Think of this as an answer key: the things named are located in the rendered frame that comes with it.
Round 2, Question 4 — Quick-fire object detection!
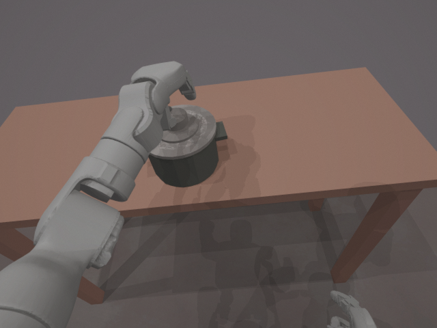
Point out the knob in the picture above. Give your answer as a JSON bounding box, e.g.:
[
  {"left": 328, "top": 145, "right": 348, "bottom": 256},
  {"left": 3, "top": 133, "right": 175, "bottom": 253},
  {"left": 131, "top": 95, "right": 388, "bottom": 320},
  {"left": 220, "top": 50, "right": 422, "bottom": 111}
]
[{"left": 169, "top": 108, "right": 188, "bottom": 131}]

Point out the robot left hand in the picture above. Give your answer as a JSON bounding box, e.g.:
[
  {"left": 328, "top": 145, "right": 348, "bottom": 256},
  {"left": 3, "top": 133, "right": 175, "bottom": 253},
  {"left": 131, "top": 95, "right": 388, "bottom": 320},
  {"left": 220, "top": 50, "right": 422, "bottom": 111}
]
[{"left": 131, "top": 61, "right": 196, "bottom": 131}]

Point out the table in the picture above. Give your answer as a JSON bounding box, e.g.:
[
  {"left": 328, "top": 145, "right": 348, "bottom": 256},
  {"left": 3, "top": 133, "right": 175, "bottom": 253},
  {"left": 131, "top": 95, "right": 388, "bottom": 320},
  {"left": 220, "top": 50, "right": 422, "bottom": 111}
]
[{"left": 0, "top": 67, "right": 437, "bottom": 305}]

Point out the left robot upper arm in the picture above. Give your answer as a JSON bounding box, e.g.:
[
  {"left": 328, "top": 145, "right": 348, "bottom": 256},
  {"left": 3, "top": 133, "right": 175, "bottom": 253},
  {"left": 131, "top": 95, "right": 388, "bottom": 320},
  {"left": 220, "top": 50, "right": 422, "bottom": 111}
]
[{"left": 0, "top": 190, "right": 124, "bottom": 328}]

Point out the left robot forearm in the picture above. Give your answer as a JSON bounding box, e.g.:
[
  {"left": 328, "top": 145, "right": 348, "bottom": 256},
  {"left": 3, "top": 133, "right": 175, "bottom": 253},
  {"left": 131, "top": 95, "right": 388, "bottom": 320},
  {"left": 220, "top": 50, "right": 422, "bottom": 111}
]
[{"left": 33, "top": 74, "right": 169, "bottom": 246}]

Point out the robot right hand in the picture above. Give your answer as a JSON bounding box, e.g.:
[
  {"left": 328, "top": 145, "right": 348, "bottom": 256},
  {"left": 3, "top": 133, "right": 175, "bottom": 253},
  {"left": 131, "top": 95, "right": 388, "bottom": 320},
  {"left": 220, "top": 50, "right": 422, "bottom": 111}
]
[{"left": 327, "top": 290, "right": 377, "bottom": 328}]

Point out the lid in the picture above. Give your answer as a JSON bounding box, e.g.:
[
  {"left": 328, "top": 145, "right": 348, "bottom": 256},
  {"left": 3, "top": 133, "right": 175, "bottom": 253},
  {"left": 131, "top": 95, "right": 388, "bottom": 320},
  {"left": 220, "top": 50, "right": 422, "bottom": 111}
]
[{"left": 150, "top": 105, "right": 216, "bottom": 160}]

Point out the pot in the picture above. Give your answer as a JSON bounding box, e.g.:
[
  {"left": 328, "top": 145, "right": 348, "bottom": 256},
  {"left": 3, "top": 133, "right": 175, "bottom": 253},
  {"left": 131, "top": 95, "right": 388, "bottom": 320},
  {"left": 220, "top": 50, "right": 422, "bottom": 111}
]
[{"left": 148, "top": 121, "right": 227, "bottom": 187}]

